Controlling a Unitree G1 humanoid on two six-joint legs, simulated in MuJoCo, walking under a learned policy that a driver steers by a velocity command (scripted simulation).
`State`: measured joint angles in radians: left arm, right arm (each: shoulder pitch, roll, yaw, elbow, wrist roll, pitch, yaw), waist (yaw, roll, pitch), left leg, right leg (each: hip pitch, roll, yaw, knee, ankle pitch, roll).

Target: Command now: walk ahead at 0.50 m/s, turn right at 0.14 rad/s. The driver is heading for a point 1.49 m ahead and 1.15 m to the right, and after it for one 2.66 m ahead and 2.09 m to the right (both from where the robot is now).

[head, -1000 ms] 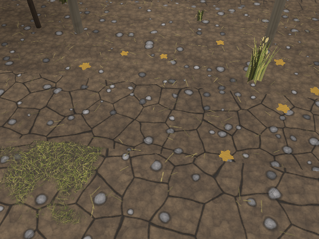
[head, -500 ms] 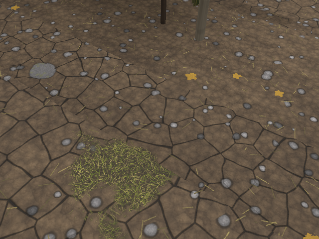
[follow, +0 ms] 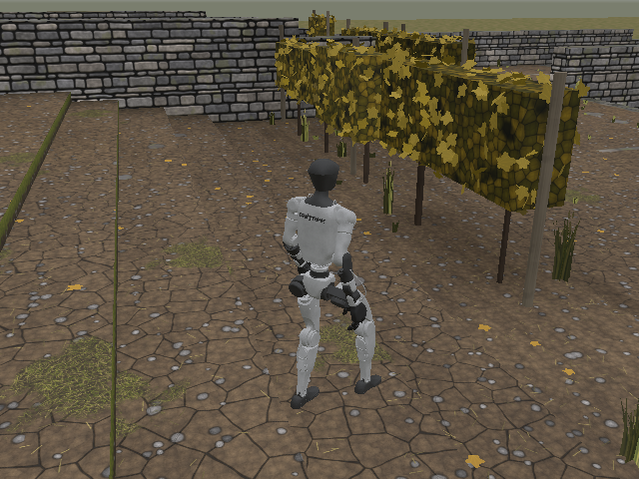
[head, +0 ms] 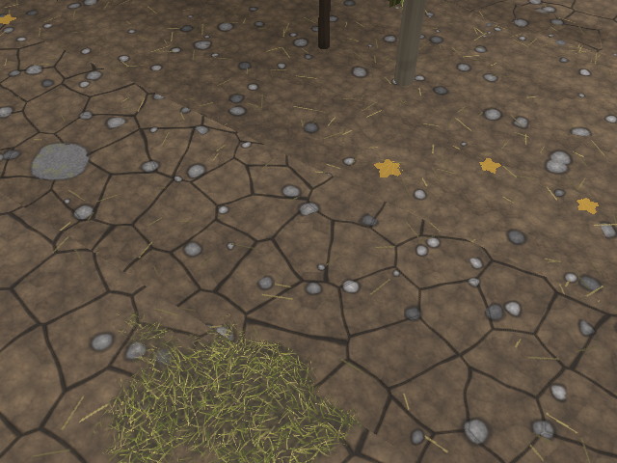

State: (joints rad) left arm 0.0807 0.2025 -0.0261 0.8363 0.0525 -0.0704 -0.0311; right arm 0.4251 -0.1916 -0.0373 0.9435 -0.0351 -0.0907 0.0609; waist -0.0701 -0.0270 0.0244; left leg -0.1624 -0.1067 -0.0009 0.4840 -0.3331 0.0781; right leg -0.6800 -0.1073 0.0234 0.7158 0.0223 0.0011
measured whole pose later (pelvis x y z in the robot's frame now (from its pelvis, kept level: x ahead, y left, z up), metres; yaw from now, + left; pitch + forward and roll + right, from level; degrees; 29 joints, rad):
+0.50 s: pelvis +0.27 -0.11 +0.01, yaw -16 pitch -2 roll +0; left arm 0.43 0.19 0.03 0.96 0.06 -0.13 -0.09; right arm 0.03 -0.19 -0.01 0.81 -0.09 -0.07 0.02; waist 0.09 0.01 0.06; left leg -0.61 0.09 -0.08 0.69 -0.02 -0.03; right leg -0.06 0.15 0.12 0.31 -0.20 -0.12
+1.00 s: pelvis +0.53 -0.18 -0.05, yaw -33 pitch +0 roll +6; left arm 0.10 0.23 0.02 0.79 0.06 -0.05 -0.09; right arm 0.51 -0.15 0.03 0.97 -0.04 -0.15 -0.04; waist -0.11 -0.07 0.03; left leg -0.12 -0.02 0.21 0.79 -0.65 -0.01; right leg -0.59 -0.10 0.05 0.56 0.42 -0.05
